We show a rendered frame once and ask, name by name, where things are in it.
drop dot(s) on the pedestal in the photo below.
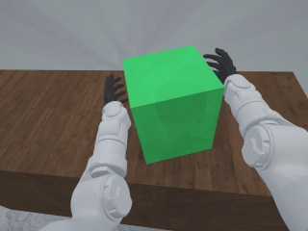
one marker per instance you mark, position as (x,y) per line
(49,121)

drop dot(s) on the left robot hand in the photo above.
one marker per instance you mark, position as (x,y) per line
(109,90)

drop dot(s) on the right robot hand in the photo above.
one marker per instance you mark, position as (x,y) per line
(224,66)

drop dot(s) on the robot right forearm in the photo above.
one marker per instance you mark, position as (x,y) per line
(247,105)

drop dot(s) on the robot right upper arm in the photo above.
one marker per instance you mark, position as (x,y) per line
(279,153)

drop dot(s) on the carton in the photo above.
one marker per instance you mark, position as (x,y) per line
(175,99)

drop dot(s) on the robot left forearm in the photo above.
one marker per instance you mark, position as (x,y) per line
(110,145)

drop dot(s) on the robot left upper arm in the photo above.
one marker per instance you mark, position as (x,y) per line
(98,204)

